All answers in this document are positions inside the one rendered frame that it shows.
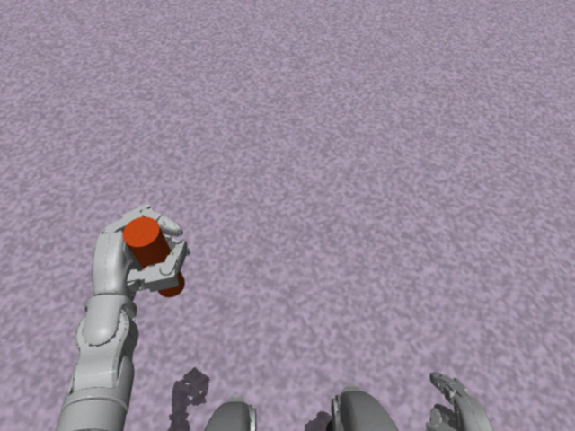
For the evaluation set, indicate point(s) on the left robot arm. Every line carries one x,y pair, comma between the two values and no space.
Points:
98,395

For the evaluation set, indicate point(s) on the left robot hand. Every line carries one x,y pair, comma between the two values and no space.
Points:
116,269

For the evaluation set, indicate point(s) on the right robot hand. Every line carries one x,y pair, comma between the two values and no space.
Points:
469,414

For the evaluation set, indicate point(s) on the can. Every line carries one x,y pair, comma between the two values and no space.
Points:
146,241

